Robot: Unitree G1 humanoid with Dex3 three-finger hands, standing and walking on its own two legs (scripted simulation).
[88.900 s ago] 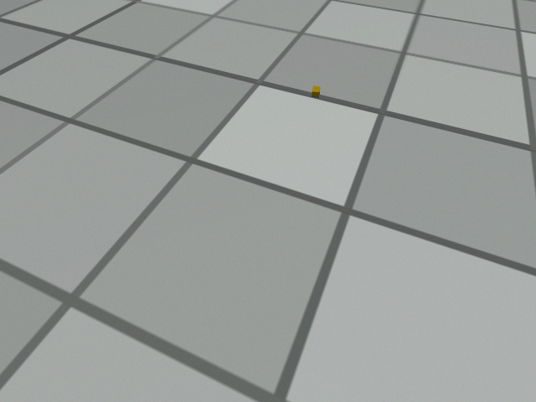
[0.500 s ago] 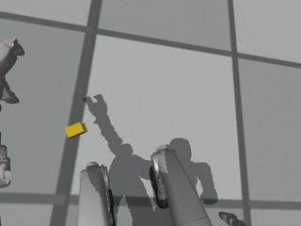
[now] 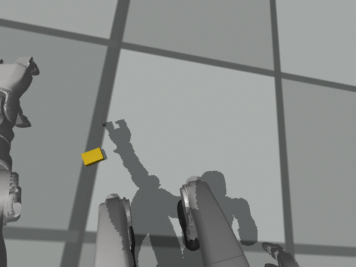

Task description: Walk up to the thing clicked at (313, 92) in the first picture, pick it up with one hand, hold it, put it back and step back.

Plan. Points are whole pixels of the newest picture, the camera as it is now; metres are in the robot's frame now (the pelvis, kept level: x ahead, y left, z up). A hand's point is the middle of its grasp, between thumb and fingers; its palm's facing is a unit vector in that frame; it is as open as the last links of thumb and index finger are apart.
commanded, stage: home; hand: left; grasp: from above
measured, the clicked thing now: (93, 156) +0.46 +0.22 -0.54
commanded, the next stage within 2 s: go down in 0.02 s
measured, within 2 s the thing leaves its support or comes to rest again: neither
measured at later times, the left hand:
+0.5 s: hand (19, 92) +0.51 +0.28 -0.07, palm faces -0.43 -0.03 -0.90, open 13.3 cm
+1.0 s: hand (19, 97) +0.50 +0.28 -0.07, palm faces -0.44 -0.02 -0.90, open 13.3 cm
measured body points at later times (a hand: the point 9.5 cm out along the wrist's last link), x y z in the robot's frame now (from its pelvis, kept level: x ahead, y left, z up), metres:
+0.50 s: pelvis +0.00 +0.00 +0.00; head +0.21 +0.04 +0.40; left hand +0.53 +0.28 -0.02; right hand +0.01 -0.26 -0.12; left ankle +0.05 +0.11 -0.52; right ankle +0.09 -0.15 -0.52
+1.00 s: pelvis +0.01 +0.00 +0.01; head +0.21 +0.04 +0.41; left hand +0.52 +0.28 -0.02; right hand +0.04 -0.27 -0.10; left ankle +0.05 +0.11 -0.52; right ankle +0.09 -0.15 -0.52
